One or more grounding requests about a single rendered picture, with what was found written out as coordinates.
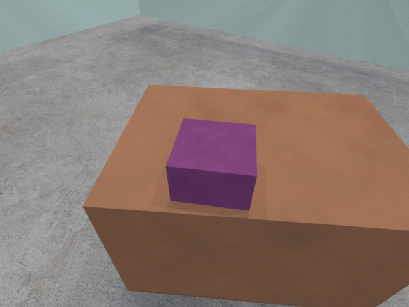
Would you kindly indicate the pedestal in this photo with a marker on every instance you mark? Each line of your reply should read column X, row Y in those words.
column 328, row 224

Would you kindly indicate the carton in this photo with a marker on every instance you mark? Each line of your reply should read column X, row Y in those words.
column 213, row 163

